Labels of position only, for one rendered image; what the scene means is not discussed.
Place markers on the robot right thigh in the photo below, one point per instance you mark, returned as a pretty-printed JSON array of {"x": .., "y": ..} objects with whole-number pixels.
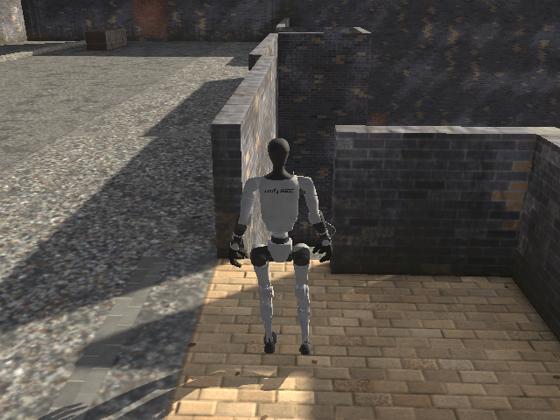
[{"x": 301, "y": 261}]

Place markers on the left robot forearm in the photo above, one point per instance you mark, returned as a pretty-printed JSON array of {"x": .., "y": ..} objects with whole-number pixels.
[{"x": 238, "y": 234}]

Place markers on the robot right shin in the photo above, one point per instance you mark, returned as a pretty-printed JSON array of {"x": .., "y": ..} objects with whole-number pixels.
[{"x": 303, "y": 311}]

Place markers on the right robot hand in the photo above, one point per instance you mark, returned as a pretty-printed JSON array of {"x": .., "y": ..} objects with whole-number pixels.
[{"x": 322, "y": 249}]

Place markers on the right robot forearm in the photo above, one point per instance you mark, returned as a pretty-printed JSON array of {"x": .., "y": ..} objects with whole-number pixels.
[{"x": 322, "y": 231}]

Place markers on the left robot hand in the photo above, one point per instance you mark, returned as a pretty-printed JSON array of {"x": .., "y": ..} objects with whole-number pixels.
[{"x": 236, "y": 253}]

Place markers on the right robot upper arm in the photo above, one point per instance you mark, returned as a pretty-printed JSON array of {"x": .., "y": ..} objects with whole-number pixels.
[{"x": 311, "y": 198}]

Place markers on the left robot upper arm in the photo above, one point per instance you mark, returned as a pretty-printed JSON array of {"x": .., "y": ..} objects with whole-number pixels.
[{"x": 247, "y": 199}]

